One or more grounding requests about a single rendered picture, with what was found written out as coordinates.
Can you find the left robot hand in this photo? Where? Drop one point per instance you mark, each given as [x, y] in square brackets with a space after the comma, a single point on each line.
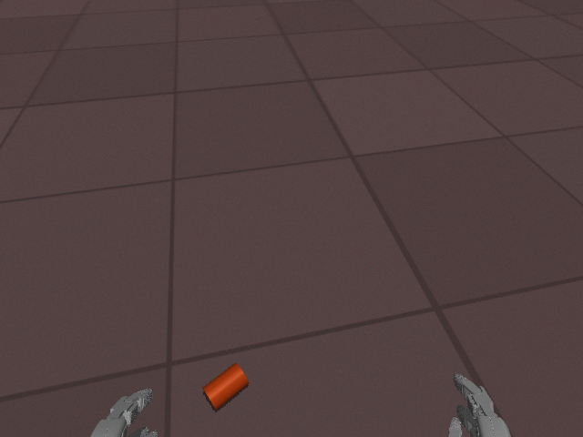
[123, 414]

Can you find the right robot hand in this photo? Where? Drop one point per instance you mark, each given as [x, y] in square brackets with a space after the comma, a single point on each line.
[480, 420]

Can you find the can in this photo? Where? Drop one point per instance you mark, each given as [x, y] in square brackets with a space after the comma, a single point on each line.
[226, 385]

